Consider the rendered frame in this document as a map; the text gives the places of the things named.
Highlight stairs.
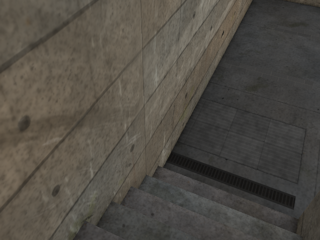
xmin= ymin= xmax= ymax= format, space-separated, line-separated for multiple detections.
xmin=73 ymin=166 xmax=303 ymax=240

